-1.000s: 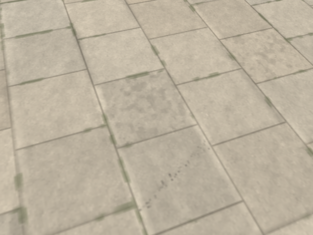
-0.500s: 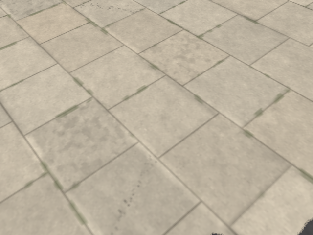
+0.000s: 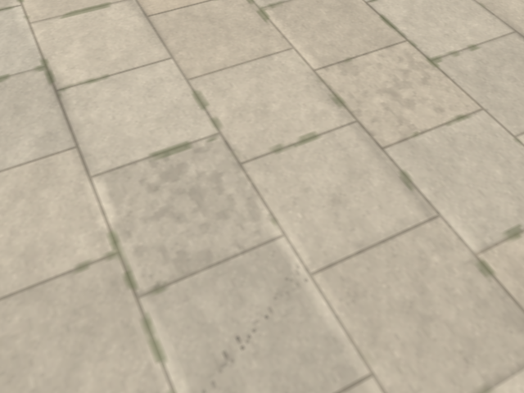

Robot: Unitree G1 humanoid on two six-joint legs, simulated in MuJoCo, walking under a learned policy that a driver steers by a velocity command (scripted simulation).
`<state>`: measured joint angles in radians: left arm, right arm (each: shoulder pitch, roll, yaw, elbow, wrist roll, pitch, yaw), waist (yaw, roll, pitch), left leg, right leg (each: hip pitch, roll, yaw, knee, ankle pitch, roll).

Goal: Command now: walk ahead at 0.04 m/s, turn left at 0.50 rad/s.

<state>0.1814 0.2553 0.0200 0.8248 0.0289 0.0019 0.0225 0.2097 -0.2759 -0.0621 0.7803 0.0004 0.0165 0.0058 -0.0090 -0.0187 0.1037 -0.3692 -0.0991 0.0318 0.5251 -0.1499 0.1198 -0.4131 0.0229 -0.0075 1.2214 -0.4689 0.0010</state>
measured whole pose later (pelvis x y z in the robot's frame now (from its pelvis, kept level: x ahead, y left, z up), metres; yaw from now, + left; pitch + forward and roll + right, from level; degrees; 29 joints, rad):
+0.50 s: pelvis +0.05 -0.05 +0.02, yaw +18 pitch +1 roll +1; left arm 0.21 0.27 0.02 0.73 0.02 0.01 0.05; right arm 0.20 -0.32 -0.10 0.76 -0.03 0.06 0.02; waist -0.02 0.05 0.05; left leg -0.49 -0.14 -0.10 1.00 -0.42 -0.01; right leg -0.22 0.02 0.00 0.43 -0.23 -0.04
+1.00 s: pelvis +0.06 +0.00 +0.02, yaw +36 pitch +0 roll -1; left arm 0.23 0.32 0.06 0.73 0.05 0.01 -0.03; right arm 0.31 -0.27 -0.05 0.75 -0.01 0.02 0.02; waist 0.00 -0.05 0.02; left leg -0.14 -0.08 -0.06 0.39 -0.26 0.09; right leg -0.49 -0.05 -0.01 0.99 -0.31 0.02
